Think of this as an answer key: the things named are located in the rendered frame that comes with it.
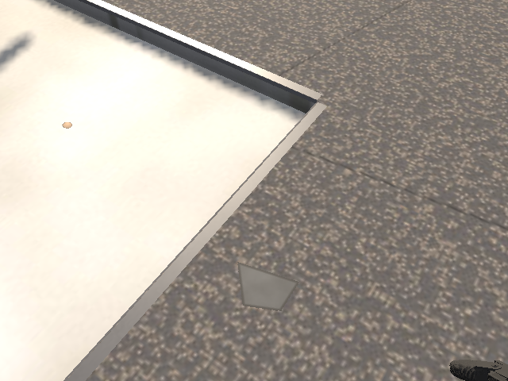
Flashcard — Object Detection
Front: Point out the right robot hand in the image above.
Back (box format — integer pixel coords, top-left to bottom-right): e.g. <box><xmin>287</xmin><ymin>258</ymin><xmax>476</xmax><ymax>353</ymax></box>
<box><xmin>449</xmin><ymin>360</ymin><xmax>508</xmax><ymax>381</ymax></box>

